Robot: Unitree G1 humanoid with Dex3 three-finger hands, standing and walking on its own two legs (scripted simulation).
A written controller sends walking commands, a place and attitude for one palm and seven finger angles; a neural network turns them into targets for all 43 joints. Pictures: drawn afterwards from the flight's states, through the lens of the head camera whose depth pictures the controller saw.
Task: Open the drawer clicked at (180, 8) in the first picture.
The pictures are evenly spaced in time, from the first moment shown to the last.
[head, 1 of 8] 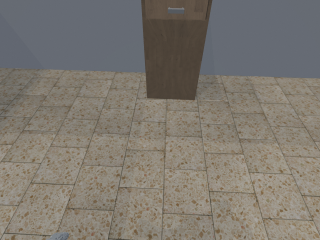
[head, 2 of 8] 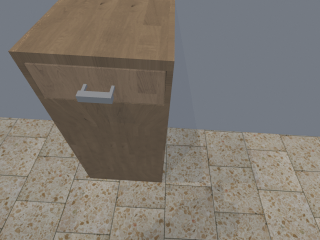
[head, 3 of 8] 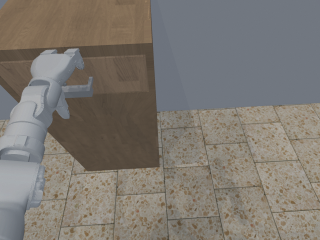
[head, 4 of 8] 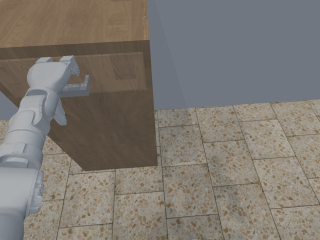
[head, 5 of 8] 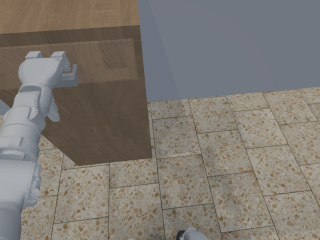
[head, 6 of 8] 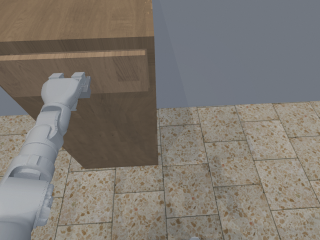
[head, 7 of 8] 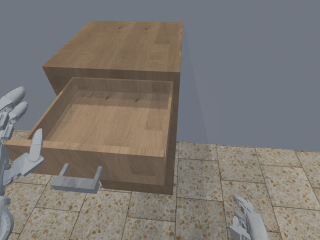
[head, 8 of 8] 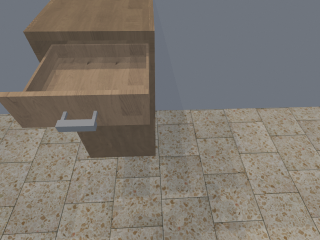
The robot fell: no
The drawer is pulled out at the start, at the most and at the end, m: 0.00 0.30 0.30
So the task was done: yes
